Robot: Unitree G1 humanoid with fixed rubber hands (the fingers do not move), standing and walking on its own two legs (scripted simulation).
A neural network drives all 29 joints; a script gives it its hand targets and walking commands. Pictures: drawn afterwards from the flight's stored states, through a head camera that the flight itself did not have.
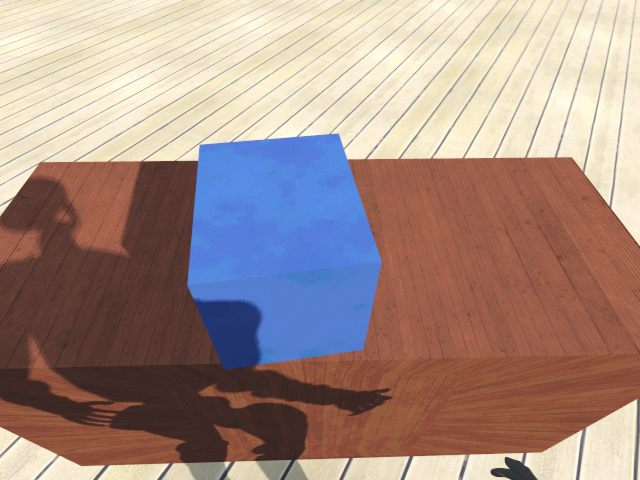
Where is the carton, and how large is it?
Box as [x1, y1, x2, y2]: [187, 133, 381, 369]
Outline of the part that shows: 338,133 201,144 199,146 187,285 224,369 357,350 363,348 381,261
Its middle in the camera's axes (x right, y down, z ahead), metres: -0.06 +0.01 +0.61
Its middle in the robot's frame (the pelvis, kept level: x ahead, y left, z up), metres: +0.44 +0.07 +0.01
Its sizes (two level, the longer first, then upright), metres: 0.270 0.222 0.229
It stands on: a pedestal, 0.66 m high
